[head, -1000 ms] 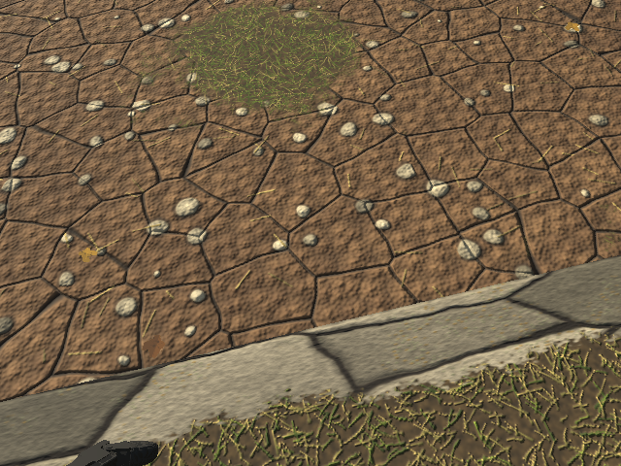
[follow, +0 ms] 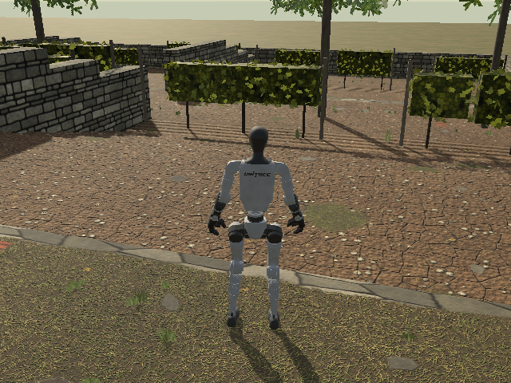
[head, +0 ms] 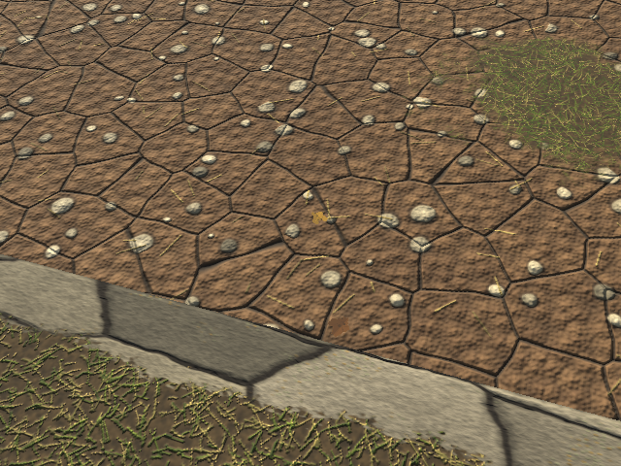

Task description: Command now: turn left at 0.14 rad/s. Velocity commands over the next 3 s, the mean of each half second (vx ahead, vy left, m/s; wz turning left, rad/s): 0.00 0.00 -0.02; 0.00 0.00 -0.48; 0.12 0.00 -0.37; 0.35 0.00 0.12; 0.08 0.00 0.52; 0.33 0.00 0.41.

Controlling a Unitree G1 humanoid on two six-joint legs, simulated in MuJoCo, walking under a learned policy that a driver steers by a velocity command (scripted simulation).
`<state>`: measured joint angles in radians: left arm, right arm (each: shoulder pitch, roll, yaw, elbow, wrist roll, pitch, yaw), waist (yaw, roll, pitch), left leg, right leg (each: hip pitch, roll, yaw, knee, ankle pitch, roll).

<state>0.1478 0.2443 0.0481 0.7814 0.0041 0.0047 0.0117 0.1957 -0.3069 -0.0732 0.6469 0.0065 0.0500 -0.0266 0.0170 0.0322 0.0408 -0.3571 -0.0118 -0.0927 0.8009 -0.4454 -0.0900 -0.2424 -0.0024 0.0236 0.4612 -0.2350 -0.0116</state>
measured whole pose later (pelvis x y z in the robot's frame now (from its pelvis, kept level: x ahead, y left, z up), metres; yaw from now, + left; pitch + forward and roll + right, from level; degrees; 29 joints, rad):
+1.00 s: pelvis -0.01 -0.02 +0.01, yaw -20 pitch +2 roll +3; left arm 0.20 0.30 0.05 0.72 -0.01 0.02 0.03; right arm 0.13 -0.31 -0.09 0.69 0.00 0.01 -0.06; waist 0.02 0.02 0.05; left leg -0.49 -0.01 -0.12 0.93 -0.33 -0.11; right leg -0.26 0.09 0.15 0.42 -0.18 -0.09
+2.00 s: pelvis +0.19 -0.14 +0.00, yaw -24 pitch +2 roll -1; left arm 0.32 0.27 0.04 0.79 0.00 -0.06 0.02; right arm 0.16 -0.29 -0.04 0.68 0.01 -0.05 0.04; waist 0.06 0.05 0.05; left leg -0.66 0.05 -0.01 0.69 0.01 -0.02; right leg 0.02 0.05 -0.13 0.25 -0.30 -0.05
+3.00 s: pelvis +0.44 -0.20 -0.01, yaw +5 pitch +3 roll +0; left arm 0.45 0.30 0.06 0.81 -0.03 -0.05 0.00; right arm 0.09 -0.26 -0.04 0.60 0.03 -0.04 0.04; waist 0.11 0.01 0.00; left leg -0.45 0.02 0.02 0.55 -0.18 0.03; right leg 0.01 -0.08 -0.07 0.32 -0.37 0.05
